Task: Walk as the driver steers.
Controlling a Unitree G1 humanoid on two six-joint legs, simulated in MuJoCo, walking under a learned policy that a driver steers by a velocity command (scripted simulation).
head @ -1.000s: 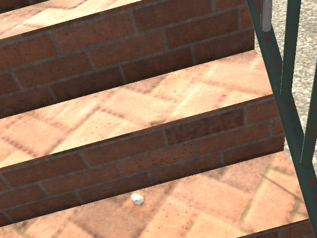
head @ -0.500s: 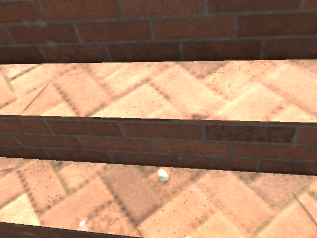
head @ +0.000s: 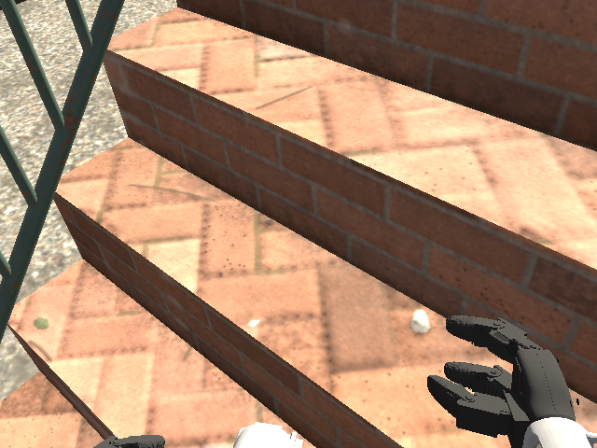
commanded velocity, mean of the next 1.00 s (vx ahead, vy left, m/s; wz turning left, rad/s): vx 0.55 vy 0.00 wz -0.47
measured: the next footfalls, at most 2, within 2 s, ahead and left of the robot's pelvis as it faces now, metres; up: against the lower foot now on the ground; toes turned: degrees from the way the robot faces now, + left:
left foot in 0.30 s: +0.09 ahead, +0.12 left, +0.00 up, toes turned +5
right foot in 0.72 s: -0.06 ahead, -0.07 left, +0.00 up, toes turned -12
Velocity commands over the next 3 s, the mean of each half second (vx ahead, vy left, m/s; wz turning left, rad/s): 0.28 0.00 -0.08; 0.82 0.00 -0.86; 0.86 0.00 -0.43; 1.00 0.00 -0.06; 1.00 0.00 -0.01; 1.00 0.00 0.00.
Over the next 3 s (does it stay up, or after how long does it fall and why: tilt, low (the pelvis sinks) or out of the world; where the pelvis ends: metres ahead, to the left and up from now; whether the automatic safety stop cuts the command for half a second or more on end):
stays up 0.22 0.19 0.13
